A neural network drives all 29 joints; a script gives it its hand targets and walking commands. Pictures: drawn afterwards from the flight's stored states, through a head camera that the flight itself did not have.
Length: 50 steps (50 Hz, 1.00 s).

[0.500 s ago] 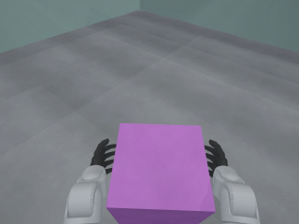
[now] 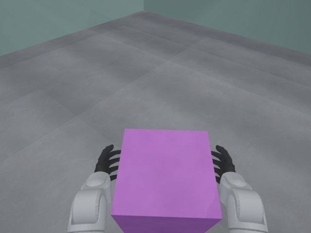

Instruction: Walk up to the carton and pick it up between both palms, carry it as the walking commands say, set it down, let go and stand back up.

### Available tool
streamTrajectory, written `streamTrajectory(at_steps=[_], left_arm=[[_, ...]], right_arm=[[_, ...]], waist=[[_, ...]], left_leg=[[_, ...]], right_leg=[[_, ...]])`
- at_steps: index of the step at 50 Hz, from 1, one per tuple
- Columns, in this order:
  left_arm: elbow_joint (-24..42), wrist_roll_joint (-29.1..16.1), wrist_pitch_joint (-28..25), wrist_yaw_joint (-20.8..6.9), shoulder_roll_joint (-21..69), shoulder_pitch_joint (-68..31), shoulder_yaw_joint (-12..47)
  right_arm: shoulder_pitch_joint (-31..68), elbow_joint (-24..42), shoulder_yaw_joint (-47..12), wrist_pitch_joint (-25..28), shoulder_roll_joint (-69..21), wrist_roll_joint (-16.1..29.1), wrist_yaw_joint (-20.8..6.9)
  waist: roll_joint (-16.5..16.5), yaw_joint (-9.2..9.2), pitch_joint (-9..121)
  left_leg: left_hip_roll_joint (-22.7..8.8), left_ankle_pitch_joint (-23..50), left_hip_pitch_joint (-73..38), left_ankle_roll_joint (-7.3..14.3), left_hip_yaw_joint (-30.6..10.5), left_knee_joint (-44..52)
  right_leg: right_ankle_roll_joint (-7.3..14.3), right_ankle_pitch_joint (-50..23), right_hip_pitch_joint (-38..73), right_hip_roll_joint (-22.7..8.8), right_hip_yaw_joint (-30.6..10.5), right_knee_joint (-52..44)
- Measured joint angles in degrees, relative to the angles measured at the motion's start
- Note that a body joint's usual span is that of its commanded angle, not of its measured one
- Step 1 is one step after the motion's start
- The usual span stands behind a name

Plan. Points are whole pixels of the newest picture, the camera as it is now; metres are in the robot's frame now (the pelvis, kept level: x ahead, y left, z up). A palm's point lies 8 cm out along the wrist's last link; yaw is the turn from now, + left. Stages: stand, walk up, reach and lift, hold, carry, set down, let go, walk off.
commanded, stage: carry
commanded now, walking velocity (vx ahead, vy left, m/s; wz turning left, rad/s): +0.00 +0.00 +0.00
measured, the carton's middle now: (163, 186) +0.28 +0.00 -0.02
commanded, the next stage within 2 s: hold in 0.32 s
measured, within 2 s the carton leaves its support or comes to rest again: neither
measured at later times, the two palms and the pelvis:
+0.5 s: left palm (98, 201) +0.22 +0.15 +0.03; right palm (224, 195) +0.24 -0.15 +0.03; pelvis +0.00 +0.00 +0.01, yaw +6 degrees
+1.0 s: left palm (111, 194) +0.23 +0.12 +0.05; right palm (238, 178) +0.27 -0.18 +0.06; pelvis -0.05 -0.06 +0.00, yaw +8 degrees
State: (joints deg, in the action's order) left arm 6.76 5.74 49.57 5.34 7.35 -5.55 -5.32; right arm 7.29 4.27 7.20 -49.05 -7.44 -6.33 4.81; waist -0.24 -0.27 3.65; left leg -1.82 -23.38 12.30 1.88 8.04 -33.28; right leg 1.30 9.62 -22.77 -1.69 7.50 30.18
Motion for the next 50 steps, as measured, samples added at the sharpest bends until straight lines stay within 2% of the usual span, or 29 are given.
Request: streamTrajectory(at_steps=[18,21,24,27,29,32,38,42,46,50], left_arm=[[-2.4,0.7,-2.5,-0.7,0.0,-0.6,-0.2],[-7.2,1.6,-5.8,-1.3,-0.1,1.3,2.0],[-5.9,1.3,-7.5,-0.3,0.0,6.6,4.7],[-3.8,0.4,-9.4,0.7,0.2,9.3,5.5],[-3.2,0.1,-10.5,1.1,0.1,8.7,5.4],[-5.1,0.3,-10.5,1.3,-0.3,4.6,4.8],[-14.7,1.3,-9.5,0.9,0.2,-2.7,2.8],[-17.4,1.6,-9.5,0.5,-0.2,-4.6,0.7],[-17.7,2.6,-9.7,-1.0,-0.2,-6.9,-2.5],[-19.2,4.8,-10.2,-3.8,0.8,-10.6,-7.3]], right_arm=[[0.1,-1.6,0.0,2.3,0.2,-1.1,-0.5],[-4.3,-3.2,-1.2,4.8,1.7,-2.2,-0.9],[-9.4,-2.0,-3.5,6.5,3.5,-1.2,-1.1],[-10.1,-0.5,-4.4,7.2,4.2,-0.4,-1.2],[-8.5,-0.3,-4.4,7.6,4.4,-0.5,-1.4],[-5.3,-1.9,-3.5,8.0,4.7,-1.4,-1.8],[0.3,-8.7,-3.1,5.7,7.4,-1.5,-1.3],[4.8,-13.2,-2.0,4.7,6.3,-1.7,-1.2],[8.6,-14.9,1.0,5.1,3.4,-2.7,-1.0],[11.9,-16.1,5.3,5.7,-0.2,-4.7,-0.8]], waist=[[-0.2,0.29,-2.0],[-1.0,-0.12,-5.7],[-1.4,-0.44,-7.1],[-1.1,-2.03,-7.8],[-1.0,-2.78,-8.0],[-1.4,-3.55,-8.7],[-1.4,-2.36,-11.4],[-0.1,-2.18,-13.2],[0.5,-2.05,-13.2],[0.3,-2.08,-10.9]], left_leg=[[-0.1,0.6,-2.0,0.3,0.2,0.9],[0.7,3.0,-7.8,0.3,-2.7,5.6],[1.8,5.1,-10.5,0.1,-6.1,9.0],[3.0,6.4,-11.3,0.2,-8.5,10.0],[3.4,6.8,-11.8,0.1,-9.0,10.0],[3.4,6.9,-12.7,0.0,-9.0,9.4],[2.7,6.5,-14.8,-0.5,-7.9,7.6],[2.2,6.4,-13.6,-1.2,-8.4,5.9],[1.6,6.3,-11.0,-1.6,-9.5,3.9],[1.3,5.7,-8.7,-1.1,-10.8,2.3]], right_leg=[[0.1,-0.8,2.1,0.3,-0.2,-1.3],[-0.3,-2.6,9.1,1.9,-3.9,-6.5],[-1.0,-4.0,12.5,2.4,-7.1,-9.1],[-1.5,-4.7,14.5,1.9,-8.9,-10.3],[-2.1,-3.5,15.2,1.5,-8.8,-10.3],[-1.9,-3.3,15.9,1.6,-8.8,-9.3],[-1.5,-3.0,17.0,2.4,-9.9,-6.5],[-0.7,-2.9,16.0,2.9,-9.2,-4.8],[0.3,-3.1,14.1,3.5,-8.0,-3.9],[0.9,-2.9,12.6,3.7,-6.8,-3.2]])
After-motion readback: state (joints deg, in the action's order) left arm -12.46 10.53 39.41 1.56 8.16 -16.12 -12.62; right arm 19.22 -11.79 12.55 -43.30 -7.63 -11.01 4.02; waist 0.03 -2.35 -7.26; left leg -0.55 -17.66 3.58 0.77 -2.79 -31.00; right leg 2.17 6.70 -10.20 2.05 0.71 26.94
